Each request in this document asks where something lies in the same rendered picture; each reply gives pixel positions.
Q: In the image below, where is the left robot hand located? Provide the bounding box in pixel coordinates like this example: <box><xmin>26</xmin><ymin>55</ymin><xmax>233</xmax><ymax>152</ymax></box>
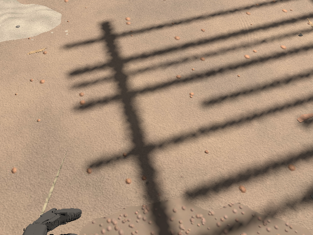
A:
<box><xmin>22</xmin><ymin>208</ymin><xmax>82</xmax><ymax>235</ymax></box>

